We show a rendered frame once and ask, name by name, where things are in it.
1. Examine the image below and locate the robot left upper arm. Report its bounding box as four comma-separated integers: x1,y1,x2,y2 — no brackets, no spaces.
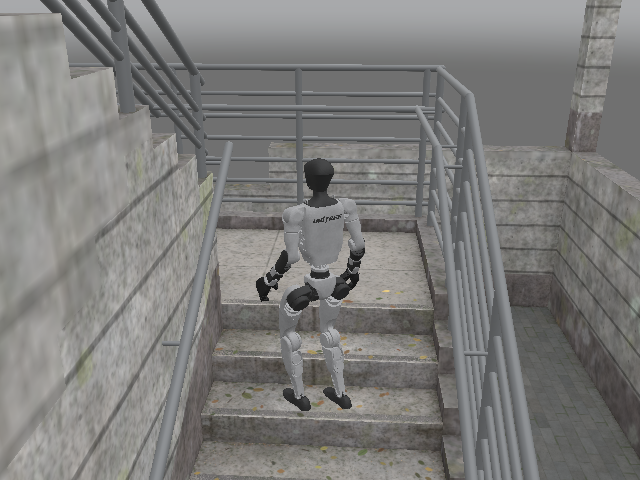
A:
282,205,304,264

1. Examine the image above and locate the robot left forearm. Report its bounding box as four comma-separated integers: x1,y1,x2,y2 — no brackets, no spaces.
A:
264,250,291,286

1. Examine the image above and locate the robot foot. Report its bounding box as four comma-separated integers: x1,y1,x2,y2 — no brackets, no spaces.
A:
323,387,352,409
283,388,311,411

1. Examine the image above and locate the right robot hand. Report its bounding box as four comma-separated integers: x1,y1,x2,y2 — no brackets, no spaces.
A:
340,268,360,290

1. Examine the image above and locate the robot right forearm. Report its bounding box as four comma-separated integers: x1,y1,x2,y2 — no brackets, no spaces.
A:
347,238,365,274

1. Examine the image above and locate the left robot hand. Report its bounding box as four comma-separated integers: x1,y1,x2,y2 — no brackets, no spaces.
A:
256,277,278,302

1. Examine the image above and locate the robot left foot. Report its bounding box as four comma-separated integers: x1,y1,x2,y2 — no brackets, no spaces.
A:
283,388,311,411

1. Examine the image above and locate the robot right foot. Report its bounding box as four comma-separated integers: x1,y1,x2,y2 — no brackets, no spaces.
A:
323,387,352,409

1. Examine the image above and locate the robot right upper arm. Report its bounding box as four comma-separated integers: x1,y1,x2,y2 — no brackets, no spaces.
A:
338,198,365,251

